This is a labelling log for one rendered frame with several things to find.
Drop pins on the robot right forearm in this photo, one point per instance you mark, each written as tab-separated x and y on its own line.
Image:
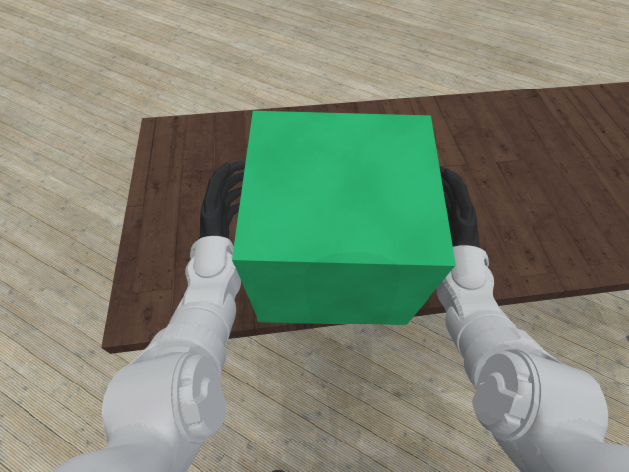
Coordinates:
476	324

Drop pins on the carton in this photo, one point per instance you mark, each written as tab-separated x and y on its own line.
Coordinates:
342	218

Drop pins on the table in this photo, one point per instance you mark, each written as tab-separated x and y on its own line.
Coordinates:
547	171

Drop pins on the robot left upper arm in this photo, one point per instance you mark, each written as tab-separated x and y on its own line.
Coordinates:
157	415

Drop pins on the robot right upper arm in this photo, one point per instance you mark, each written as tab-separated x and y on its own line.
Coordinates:
546	416

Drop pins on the robot left forearm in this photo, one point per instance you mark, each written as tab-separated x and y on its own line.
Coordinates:
203	319

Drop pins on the robot left hand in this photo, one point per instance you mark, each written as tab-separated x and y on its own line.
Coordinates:
216	212

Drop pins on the robot right hand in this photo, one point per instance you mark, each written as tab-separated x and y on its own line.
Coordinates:
460	210

